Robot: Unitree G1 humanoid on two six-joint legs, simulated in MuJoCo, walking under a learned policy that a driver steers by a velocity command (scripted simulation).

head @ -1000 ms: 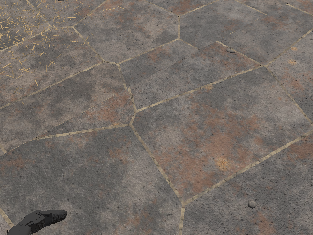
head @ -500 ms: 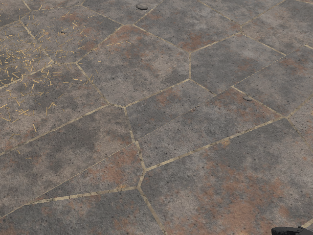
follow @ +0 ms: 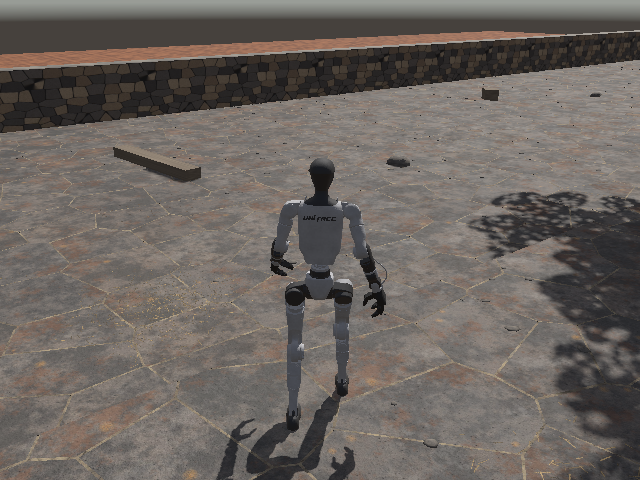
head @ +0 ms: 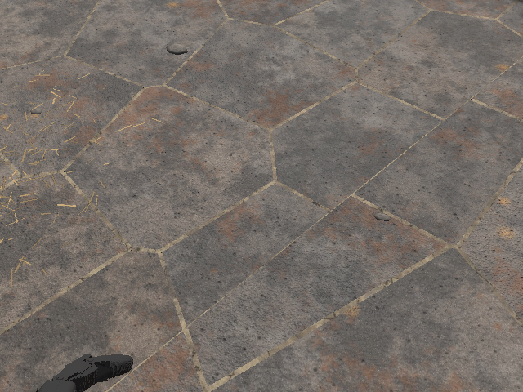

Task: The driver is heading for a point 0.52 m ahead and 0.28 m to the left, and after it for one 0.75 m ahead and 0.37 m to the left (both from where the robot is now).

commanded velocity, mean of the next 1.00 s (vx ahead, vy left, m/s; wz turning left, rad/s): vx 0.42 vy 0.00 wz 0.51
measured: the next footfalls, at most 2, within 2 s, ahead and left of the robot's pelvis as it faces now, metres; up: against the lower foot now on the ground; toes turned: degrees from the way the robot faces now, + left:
left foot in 0.54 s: +0.45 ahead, +0.20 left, +0.00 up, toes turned +18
right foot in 0.94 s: +0.67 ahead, +0.06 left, +0.00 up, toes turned +32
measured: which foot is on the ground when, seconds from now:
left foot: down 0.00-0.02, up 0.04-0.52, down 0.54-0.94, up 0.96-1.00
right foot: down 0.00-0.58, up 0.60-0.92, down 0.94-1.00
